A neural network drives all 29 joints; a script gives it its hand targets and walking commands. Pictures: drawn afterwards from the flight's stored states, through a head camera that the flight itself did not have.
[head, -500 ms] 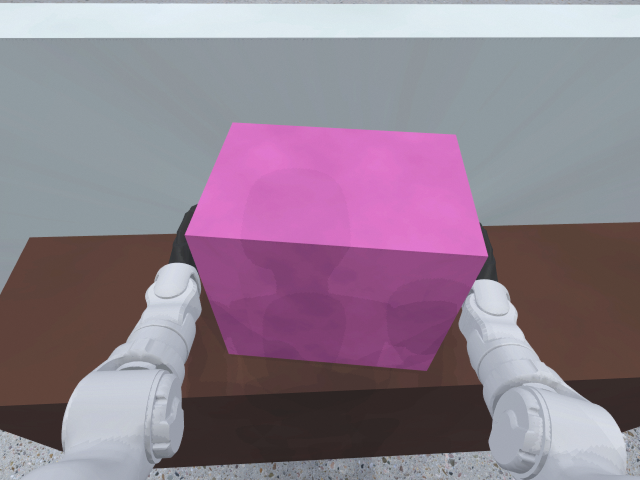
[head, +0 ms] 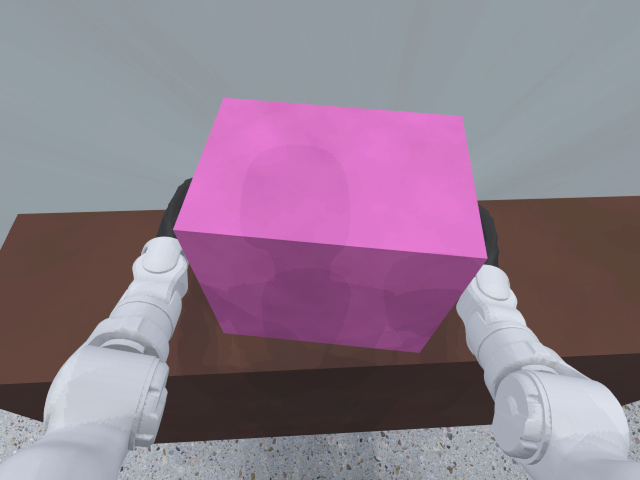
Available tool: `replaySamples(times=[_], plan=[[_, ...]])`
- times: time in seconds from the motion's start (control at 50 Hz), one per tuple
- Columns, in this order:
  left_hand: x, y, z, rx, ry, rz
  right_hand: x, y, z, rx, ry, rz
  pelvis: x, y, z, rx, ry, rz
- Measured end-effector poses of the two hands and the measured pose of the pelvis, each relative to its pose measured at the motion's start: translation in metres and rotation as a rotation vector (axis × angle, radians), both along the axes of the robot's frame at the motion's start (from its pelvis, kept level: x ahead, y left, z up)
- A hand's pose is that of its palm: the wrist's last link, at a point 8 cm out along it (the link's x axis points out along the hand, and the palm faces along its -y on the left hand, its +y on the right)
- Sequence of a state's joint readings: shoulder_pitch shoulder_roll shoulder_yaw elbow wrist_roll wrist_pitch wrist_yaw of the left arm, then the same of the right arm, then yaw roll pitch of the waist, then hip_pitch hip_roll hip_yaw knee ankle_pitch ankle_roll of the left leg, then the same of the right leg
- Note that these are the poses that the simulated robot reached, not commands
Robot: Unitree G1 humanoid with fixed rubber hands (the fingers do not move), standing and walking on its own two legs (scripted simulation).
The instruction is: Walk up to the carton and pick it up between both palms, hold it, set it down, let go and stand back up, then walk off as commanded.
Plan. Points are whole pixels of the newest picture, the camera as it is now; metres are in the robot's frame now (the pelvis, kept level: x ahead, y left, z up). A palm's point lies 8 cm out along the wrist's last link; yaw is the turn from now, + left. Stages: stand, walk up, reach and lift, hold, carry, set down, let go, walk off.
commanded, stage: set down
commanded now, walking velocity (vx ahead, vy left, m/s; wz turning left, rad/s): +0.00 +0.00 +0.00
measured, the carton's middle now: (329, 236) +0.44 +0.00 +0.02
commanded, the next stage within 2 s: none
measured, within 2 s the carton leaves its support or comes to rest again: neither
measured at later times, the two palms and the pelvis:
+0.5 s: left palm (147, 246) +0.41 +0.23 +0.05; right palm (512, 275) +0.36 -0.24 +0.03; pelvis -0.03 +0.00 -0.01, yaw +0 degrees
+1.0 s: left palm (152, 313) +0.33 +0.22 +0.01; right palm (546, 351) +0.27 -0.25 +0.01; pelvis -0.05 +0.00 -0.01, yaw -3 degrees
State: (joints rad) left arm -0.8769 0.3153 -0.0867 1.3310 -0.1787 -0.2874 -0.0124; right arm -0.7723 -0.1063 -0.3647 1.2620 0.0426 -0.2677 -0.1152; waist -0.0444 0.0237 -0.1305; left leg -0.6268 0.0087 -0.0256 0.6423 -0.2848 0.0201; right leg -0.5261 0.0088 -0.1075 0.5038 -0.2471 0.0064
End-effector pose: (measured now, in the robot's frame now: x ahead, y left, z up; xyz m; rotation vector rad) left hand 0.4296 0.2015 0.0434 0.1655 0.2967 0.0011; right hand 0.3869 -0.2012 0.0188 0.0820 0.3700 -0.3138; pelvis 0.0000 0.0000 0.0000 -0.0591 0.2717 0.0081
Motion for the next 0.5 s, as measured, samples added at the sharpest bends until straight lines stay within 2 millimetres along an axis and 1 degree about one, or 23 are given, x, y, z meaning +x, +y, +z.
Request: replaySamples(times=[0.14,0.26,0.4,0.5], plan=[[-0.007,0.013,-0.008,0.001,0.018,0.034,-0.003,-0.019,-0.001,0.001,0.005,-0.034,-0.01,-0.001,-0.005,-0.002,0.023,-0.003],[-0.013,0.024,-0.009,0.003,0.014,0.058,-0.01,-0.034,-0.001,-0.011,0.005,-0.052,-0.017,0.0,-0.008,-0.004,0.032,-0.005],[-0.018,0.031,-0.002,0.009,0.005,0.057,-0.015,-0.035,0.008,-0.019,-0.03,-0.04,-0.022,0.001,-0.009,-0.006,0.024,-0.006],[-0.021,0.032,0.004,0.008,-0.004,0.043,-0.023,-0.034,0.008,-0.023,-0.044,-0.03,-0.026,0.001,-0.009,-0.006,0.017,-0.006]])
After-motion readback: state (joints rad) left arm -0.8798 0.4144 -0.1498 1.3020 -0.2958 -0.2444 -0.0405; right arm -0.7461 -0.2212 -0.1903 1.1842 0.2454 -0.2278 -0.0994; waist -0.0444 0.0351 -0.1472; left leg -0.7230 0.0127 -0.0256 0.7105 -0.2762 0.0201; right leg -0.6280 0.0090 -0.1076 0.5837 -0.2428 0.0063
